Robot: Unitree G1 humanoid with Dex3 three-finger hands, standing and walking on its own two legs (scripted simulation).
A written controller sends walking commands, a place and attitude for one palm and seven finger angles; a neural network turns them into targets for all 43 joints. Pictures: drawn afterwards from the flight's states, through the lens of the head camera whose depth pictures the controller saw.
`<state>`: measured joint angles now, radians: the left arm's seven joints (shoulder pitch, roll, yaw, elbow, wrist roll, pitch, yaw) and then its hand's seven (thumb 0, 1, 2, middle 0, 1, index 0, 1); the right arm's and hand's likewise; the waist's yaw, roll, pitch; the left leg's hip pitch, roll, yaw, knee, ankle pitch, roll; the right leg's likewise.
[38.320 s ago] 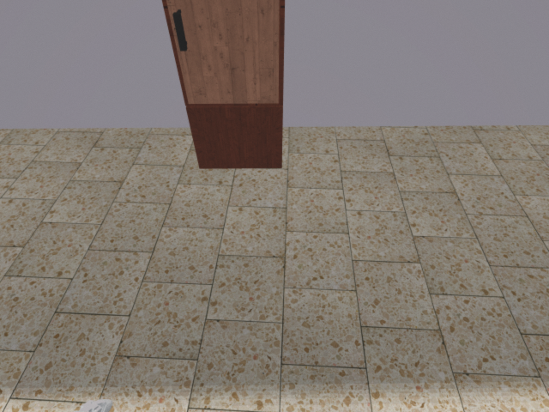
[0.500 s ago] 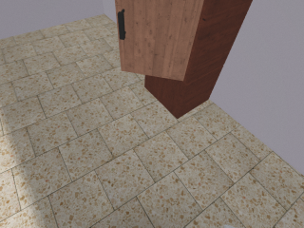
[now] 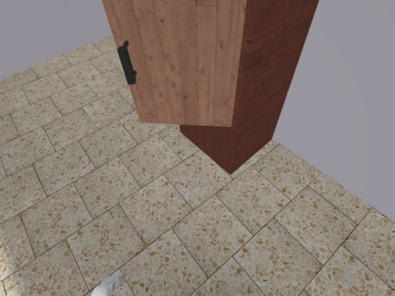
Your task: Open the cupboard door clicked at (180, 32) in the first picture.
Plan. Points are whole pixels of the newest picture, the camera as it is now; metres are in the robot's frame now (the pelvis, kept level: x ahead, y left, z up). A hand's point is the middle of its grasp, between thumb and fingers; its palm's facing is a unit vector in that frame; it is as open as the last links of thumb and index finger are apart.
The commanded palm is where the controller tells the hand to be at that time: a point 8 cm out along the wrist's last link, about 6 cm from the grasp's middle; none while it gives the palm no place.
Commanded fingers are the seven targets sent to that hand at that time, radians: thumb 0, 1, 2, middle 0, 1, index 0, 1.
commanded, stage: take the last steps up to it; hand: left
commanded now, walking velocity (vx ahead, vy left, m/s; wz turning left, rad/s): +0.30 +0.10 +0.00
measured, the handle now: (129, 62) +0.83 +0.26 +0.00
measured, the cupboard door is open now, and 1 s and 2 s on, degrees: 43 43 43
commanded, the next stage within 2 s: come to a stop and stand still in 0.38 s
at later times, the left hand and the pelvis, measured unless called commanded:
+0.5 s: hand out of the picture +0.13 +0.24 -0.18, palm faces +0.08 -0.98 -0.16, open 7.3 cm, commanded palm none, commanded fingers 0.00 0.90 0.90 -0.20 -0.30 -0.20 -0.30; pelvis +0.19 +0.08 +0.00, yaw -2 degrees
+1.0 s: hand (111, 212) +0.34 +0.26 -0.16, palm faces -0.04 -0.97 -0.24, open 7.3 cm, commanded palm none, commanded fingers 0.00 0.90 0.90 -0.20 -0.30 -0.20 -0.30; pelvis +0.24 +0.08 +0.01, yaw -3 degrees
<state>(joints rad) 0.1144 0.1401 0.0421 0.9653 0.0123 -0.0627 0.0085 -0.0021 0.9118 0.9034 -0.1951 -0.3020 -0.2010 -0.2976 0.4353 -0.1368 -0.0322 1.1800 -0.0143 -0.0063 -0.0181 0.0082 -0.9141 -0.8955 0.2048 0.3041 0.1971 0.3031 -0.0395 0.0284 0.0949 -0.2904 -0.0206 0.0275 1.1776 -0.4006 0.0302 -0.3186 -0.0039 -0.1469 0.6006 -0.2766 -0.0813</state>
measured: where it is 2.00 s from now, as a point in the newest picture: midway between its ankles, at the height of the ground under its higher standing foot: (182, 290)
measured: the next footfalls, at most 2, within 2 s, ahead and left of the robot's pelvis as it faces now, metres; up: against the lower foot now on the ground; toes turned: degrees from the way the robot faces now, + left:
left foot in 0.40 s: +0.28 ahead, +0.17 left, +0.00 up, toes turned +4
right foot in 0.76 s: +0.27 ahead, -0.01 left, +0.00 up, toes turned -8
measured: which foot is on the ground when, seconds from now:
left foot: up 0.00-0.38, down 0.40-0.82, up 0.84-1.00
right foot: down 0.00-0.40, up 0.42-0.74, down 0.76-1.00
